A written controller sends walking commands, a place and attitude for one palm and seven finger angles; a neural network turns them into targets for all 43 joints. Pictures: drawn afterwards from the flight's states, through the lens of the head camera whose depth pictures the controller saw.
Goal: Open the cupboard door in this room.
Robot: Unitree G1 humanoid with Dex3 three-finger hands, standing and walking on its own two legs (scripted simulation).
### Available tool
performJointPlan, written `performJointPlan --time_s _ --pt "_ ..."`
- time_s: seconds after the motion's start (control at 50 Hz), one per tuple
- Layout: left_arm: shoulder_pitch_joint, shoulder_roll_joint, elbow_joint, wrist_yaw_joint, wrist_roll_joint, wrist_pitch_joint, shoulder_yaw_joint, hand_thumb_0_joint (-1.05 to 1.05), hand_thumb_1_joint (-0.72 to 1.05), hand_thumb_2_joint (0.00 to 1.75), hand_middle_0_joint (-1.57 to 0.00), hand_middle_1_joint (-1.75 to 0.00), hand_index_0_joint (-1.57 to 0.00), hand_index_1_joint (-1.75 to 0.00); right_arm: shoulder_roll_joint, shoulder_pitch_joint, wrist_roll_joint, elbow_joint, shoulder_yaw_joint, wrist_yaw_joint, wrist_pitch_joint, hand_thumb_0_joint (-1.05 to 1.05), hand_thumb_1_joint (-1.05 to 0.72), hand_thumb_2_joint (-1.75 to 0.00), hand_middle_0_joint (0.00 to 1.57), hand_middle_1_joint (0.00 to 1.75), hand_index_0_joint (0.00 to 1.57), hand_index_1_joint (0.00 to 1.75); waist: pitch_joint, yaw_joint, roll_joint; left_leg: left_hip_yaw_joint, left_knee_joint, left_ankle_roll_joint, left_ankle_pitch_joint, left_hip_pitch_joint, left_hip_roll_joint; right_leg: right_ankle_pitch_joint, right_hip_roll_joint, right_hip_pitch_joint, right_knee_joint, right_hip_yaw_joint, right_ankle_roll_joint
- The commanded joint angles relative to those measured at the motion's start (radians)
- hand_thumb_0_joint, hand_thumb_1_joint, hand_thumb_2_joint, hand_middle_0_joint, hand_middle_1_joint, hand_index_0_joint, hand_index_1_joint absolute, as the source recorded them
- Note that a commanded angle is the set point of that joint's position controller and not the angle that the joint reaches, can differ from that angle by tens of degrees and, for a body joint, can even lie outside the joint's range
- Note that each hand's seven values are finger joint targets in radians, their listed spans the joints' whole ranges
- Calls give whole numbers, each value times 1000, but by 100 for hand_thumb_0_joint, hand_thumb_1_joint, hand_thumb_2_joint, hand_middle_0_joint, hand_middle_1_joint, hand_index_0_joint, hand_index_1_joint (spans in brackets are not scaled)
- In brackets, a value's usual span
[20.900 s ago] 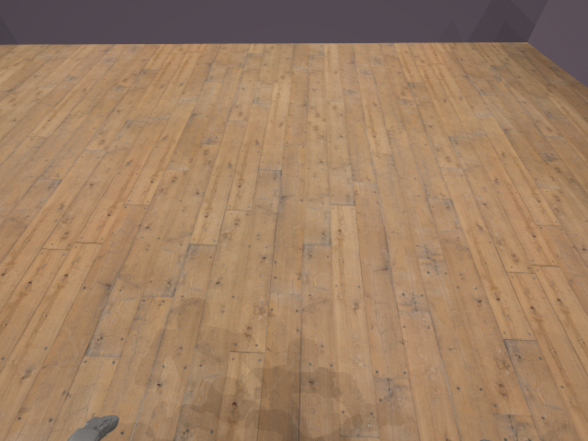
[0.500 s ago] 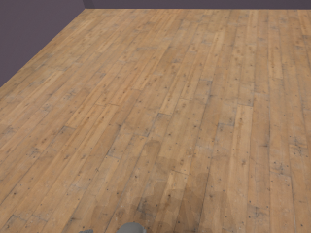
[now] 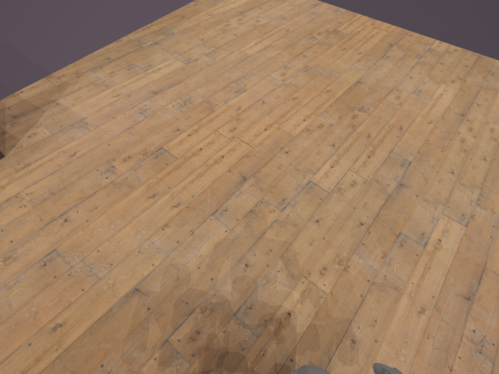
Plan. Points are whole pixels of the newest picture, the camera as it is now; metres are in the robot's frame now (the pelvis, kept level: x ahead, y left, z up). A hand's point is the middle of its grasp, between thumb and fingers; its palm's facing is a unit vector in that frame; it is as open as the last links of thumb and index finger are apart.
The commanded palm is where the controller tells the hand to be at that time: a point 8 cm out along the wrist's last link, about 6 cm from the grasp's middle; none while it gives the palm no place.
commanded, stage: turn or walk to find it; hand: left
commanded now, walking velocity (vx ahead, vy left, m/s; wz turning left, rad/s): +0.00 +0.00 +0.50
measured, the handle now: out of the picture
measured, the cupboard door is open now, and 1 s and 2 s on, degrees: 0 0 0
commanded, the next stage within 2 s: none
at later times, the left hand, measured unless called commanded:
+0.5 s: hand out of the picture +0.07 +0.15 -0.14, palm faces +0.23 -0.93 -0.29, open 7.4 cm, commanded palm none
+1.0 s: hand out of the picture -0.15 +0.15 -0.19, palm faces +0.56 -0.79 -0.24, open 7.4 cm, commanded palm none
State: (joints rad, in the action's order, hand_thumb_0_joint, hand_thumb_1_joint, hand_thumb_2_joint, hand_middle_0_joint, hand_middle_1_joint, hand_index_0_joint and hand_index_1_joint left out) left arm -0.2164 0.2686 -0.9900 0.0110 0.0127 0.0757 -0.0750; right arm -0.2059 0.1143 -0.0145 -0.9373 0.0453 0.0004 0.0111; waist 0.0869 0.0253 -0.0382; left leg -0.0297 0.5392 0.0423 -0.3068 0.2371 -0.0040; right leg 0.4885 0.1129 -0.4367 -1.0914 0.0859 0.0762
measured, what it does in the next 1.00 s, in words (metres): steps on the spot, turning left: right foot, then left foot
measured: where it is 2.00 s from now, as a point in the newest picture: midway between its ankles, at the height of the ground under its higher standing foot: outside the picture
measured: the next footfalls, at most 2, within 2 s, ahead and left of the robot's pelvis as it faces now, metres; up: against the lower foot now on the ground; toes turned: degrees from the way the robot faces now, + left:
right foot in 0.40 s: +0.06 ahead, -0.15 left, +0.00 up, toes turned +8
left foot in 0.94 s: -0.08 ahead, +0.06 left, +0.00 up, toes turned +34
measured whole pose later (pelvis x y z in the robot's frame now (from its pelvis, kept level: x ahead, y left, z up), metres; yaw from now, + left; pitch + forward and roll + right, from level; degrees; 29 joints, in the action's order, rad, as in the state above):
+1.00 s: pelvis -0.05 -0.04 -0.01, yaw +31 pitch -1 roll +0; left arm -0.27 0.26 -0.99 0.01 0.02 0.06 -0.07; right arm -0.22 0.11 -0.01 -0.94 0.06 0.02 0.02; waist 0.09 0.04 -0.06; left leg -0.07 0.62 0.02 -0.35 0.25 -0.01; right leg 0.50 0.17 -0.36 -0.84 0.21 0.05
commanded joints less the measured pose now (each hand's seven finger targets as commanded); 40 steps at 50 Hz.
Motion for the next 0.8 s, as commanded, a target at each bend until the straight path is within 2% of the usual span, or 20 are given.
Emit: performJointPlan --time_s 0.0,0.06,0.1,0.18,0.28,0.32,0.34,0.36,0.38,0.4,0.42,0.44,0.46,0.48,0.52,0.56,0.62,0.66,0.78 --pt "30 67 86 0 3 -45 -9 0 90 90 -20 -30 -20 -30 -195 97 0 33 44 -23 -13 0 -90 -90 20 30 20 30 -128 -36 164 199 -163 81 764 -219 -216 -105 -1 -136 -78 -59 21" --pt "54 68 101 5 1 -43 -5 0 90 90 -20 -30 -20 -30 -195 122 0 34 49 -21 -14 0 -90 -90 20 30 20 30 -133 -42 155 232 -164 99 758 -228 -222 -118 -3 -141 -52 -72 36" --pt "75 65 114 7 0 -43 -4 0 90 90 -20 -30 -20 -30 -193 126 -2 36 51 -19 -12 0 -90 -90 20 30 20 30 -121 -44 177 260 -173 111 702 -201 -222 -113 -6 -130 -21 -81 37" --pt "147 53 152 8 -4 -43 2 0 90 90 -20 -30 -20 -30 -195 146 -9 36 60 -17 -4 0 -90 -90 20 30 20 30 -89 -66 189 345 -172 136 611 -147 -228 -60 -25 -92 108 -84 31" --pt "117 41 161 9 -11 -52 6 0 90 90 -20 -30 -20 -30 -197 111 -14 46 66 -15 7 0 -90 -90 20 30 20 30 -101 -46 216 401 -132 121 566 -35 -189 -66 -82 93 365 -58 4" --pt "53 47 145 10 -14 -62 1 0 90 90 -20 -30 -20 -30 -192 99 -10 53 68 -14 10 0 -90 -90 20 30 20 30 -132 -13 185 407 -80 90 499 35 -154 -201 -90 235 548 -52 -5" --pt "6 68 136 12 -11 -71 -4 0 90 90 -20 -30 -20 -30 -177 95 -3 56 68 -12 8 0 -90 -90 20 30 20 30 -157 10 135 378 -29 47 377 99 -110 -308 -57 352 682 -65 -9" --pt "-30 138 130 20 1 -83 -16 0 90 90 -20 -30 -20 -30 -119 122 7 60 60 -5 6 0 -90 -90 20 30 20 30 -202 18 -51 287 111 -16 120 253 -24 -333 124 520 769 -227 -57" --pt "-52 207 133 24 10 -88 -29 0 90 90 -20 -30 -20 -30 -87 111 6 85 57 -5 7 0 -90 -90 20 30 20 30 -183 32 -253 117 343 -78 -277 372 101 -495 363 514 788 -450 -177" --pt "-42 194 143 26 2 -80 -22 0 90 90 -20 -30 -20 -30 -130 102 -1 83 69 -8 19 0 -90 -90 20 30 20 30 -156 23 -147 143 524 -70 -304 327 57 -496 397 360 793 -411 -241" --pt "29 151 157 29 0 -85 -23 0 90 90 -20 -30 -20 -30 -133 124 -7 61 72 -3 35 0 -90 -90 20 30 20 30 -115 -10 -166 174 617 -70 -243 314 25 -338 340 253 831 -364 -229" --pt "85 127 172 26 -1 -80 -15 0 90 90 -20 -30 -20 -30 -129 132 -9 35 76 3 45 0 -90 -90 20 30 20 30 -58 -34 -128 153 686 -74 -178 308 18 -224 283 192 849 -317 -204" --pt "118 99 182 23 -1 -80 -4 0 90 90 -20 -30 -20 -30 -124 154 -12 16 75 12 49 0 -90 -90 20 30 20 30 -35 -55 -110 133 716 -81 -114 308 5 -225 228 177 838 -231 -176" --pt "131 74 183 22 -2 -82 2 0 90 90 -20 -30 -20 -30 -113 185 -12 3 73 16 50 0 -90 -90 20 30 20 30 -40 -72 -102 119 723 -87 -70 311 -2 -286 196 192 822 -162 -155" --pt "91 69 174 21 -1 -90 3 0 90 90 -20 -30 -20 -30 -109 190 -11 -3 68 19 53 0 -90 -90 20 30 20 30 -48 -58 -135 98 734 -105 -22 315 -5 -336 177 226 818 -107 -147" --pt "30 70 154 22 0 -93 0 0 90 90 -20 -30 -20 -30 -113 159 -10 3 65 18 54 0 -90 -90 20 30 20 30 -59 -33 -139 93 711 -116 -20 330 -16 -366 192 275 811 -106 -160" --pt "-14 84 136 24 4 -91 -6 0 90 90 -20 -30 -20 -30 -106 118 -10 8 61 19 57 0 -90 -90 20 30 20 30 -50 -15 -117 81 655 -125 -36 331 -32 -349 217 296 813 -94 -172" --pt "-48 95 122 23 8 -89 -8 0 90 90 -20 -30 -20 -30 -104 80 -9 16 57 18 57 0 -90 -90 20 30 20 30 -50 0 -112 66 594 -127 -69 319 -39 -384 235 315 806 -89 -185" --pt "-76 138 91 21 20 -80 -25 0 90 90 -20 -30 -20 -30 -82 6 4 43 38 17 39 0 -90 -90 20 30 20 30 -86 26 -150 -11 307 -112 -175 209 -44 -507 280 350 745 -41 -219"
